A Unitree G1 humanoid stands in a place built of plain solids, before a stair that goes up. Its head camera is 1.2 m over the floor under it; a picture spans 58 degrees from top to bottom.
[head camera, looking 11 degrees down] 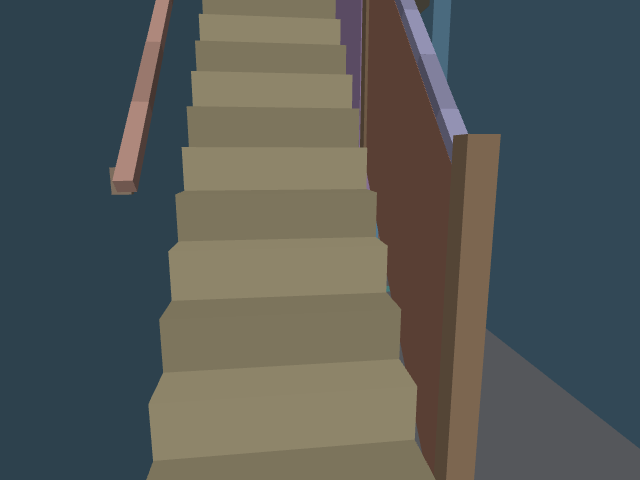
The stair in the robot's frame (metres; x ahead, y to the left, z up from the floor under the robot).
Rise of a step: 0.21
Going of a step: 0.21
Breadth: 0.90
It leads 7 degrees to the left of straight ahead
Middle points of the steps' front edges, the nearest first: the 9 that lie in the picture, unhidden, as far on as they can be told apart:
1.33 0.11 0.41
1.53 0.13 0.62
1.74 0.16 0.83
1.94 0.18 1.04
2.15 0.21 1.24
2.35 0.23 1.45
2.56 0.26 1.66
2.76 0.29 1.86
2.97 0.31 2.07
